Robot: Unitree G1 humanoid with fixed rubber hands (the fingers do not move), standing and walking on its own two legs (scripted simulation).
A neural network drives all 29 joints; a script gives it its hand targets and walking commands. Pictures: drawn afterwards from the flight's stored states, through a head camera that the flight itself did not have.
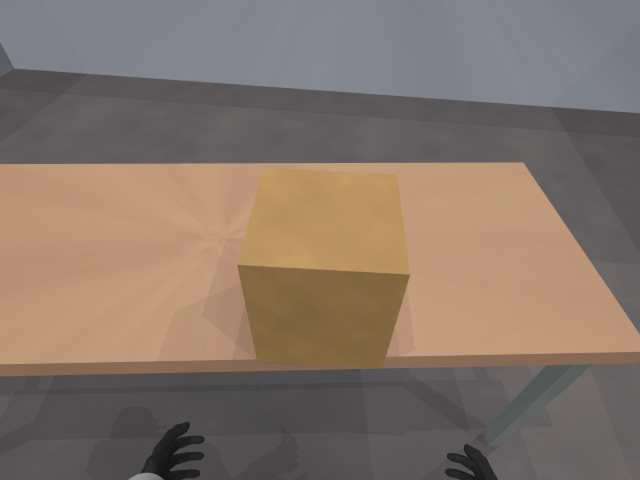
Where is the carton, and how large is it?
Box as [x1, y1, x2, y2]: [237, 168, 409, 368]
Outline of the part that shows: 263,168 237,263 257,360 381,368 409,276 396,174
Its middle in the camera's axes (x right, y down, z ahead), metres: +0.01 +0.05 +0.63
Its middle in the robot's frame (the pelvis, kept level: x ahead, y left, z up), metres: +0.45 +0.01 -0.02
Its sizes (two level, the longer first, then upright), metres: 0.210 0.200 0.250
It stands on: a table, 0.63 m high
